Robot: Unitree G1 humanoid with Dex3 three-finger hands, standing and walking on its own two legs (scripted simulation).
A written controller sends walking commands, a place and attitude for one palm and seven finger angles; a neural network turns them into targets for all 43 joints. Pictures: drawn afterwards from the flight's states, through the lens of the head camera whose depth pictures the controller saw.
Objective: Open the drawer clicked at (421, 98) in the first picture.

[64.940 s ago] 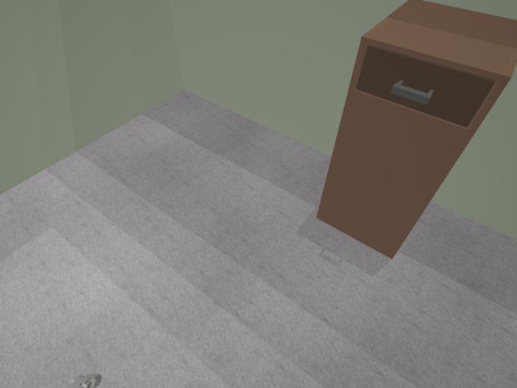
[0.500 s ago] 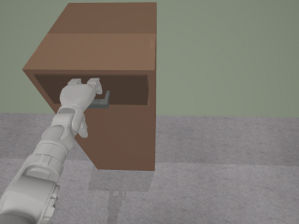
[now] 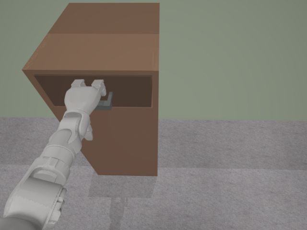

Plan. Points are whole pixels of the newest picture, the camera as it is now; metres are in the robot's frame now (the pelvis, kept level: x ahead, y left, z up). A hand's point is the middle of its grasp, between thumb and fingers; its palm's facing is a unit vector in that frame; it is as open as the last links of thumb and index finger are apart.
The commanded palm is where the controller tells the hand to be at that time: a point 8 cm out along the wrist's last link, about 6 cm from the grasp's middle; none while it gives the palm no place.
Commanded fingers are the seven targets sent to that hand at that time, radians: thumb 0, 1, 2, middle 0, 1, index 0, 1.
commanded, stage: lower the fingers behind the handle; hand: left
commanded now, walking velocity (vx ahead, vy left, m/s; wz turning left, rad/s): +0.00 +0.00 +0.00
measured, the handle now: (95, 100) +0.49 +0.19 +0.04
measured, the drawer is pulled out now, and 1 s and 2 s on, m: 0.00 0.00 0.00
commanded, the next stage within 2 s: lift the fingers back up to retry in 0.46 s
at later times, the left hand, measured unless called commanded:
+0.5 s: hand (89, 111) +0.44 +0.19 +0.04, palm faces +0.00 -0.01 -1.00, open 13.8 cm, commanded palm +0.41 +0.20 +0.08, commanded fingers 0.00 -0.50 0.30 -0.30 -1.20 -0.30 -1.20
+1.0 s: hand (86, 104) +0.44 +0.20 +0.07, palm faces +0.01 -0.03 -1.00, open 13.8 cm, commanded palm +0.41 +0.20 +0.14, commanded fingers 0.00 -0.50 0.30 -0.30 -1.20 -0.30 -1.20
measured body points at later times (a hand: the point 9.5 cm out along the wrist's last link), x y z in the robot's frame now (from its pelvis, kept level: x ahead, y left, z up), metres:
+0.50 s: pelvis -0.01 +0.00 -0.01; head +0.04 +0.00 +0.44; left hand +0.43 +0.19 +0.10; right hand +0.05 -0.26 -0.14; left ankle +0.00 +0.10 -0.71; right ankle -0.02 -0.10 -0.71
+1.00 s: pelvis +0.00 +0.01 +0.01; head +0.05 -0.01 +0.45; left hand +0.44 +0.20 +0.13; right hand +0.07 -0.25 -0.13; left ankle +0.00 +0.10 -0.71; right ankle -0.02 -0.10 -0.71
